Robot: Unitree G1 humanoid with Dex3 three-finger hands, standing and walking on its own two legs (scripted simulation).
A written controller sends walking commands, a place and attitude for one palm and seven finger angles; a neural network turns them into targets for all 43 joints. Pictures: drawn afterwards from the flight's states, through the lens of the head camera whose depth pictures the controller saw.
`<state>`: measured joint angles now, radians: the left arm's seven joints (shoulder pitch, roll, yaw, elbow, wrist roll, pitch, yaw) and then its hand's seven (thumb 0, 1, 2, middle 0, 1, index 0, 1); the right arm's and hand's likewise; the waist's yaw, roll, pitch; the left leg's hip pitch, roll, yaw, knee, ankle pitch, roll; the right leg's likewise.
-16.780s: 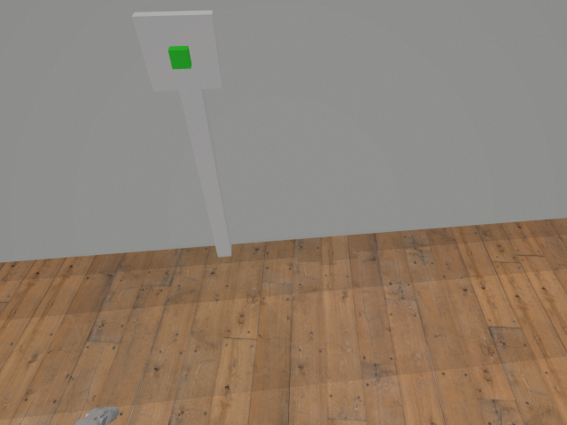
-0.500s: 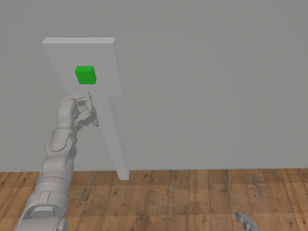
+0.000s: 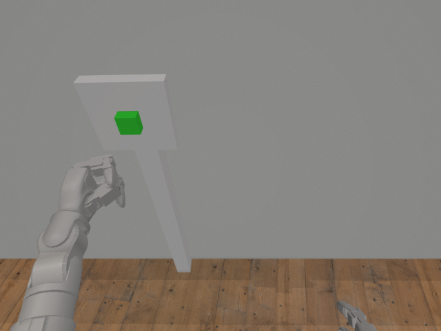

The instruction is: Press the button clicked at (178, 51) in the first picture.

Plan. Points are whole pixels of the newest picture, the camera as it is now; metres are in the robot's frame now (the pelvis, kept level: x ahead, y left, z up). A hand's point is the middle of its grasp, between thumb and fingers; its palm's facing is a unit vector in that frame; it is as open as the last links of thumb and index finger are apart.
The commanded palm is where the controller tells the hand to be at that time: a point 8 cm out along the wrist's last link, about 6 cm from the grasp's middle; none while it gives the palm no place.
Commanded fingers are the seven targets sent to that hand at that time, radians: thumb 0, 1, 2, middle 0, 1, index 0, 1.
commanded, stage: draw the hand back to the body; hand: left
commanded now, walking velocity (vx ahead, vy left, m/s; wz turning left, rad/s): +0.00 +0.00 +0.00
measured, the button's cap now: (129, 122) +0.50 +0.22 +0.14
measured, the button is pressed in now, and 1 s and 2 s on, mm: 0 0 0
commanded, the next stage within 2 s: step back with the hand held close in 1.20 s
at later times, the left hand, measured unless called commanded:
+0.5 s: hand (70, 230) +0.23 +0.23 +0.14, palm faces +0.27 -0.93 -0.24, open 3.1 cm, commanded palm +0.19 +0.28 +0.17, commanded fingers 0.00 0.90 0.90 -1.30 -1.50 -1.30 -1.50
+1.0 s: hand (12, 248) +0.18 +0.27 +0.18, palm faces +0.39 -0.84 -0.38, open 3.1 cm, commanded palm +0.14 +0.31 +0.20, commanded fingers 0.00 0.90 0.90 -1.30 -1.50 -1.30 -1.50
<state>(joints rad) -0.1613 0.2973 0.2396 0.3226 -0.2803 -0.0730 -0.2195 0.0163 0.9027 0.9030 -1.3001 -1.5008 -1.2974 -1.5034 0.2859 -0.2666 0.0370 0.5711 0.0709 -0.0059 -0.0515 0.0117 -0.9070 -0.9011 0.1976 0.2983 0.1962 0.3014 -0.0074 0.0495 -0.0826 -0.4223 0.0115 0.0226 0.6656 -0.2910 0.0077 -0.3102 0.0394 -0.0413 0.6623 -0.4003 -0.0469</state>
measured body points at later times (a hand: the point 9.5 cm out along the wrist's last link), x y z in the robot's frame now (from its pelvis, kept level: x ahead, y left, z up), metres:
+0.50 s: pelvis -0.01 +0.02 +0.02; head -0.03 +0.00 +0.47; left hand +0.21 +0.28 +0.16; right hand +0.18 -0.19 -0.06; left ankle +0.03 +0.12 -0.72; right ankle -0.03 -0.08 -0.72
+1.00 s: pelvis +0.01 +0.03 +0.02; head -0.02 +0.01 +0.47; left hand +0.16 +0.31 +0.20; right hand +0.21 -0.19 -0.05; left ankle +0.03 +0.12 -0.72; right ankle -0.03 -0.08 -0.72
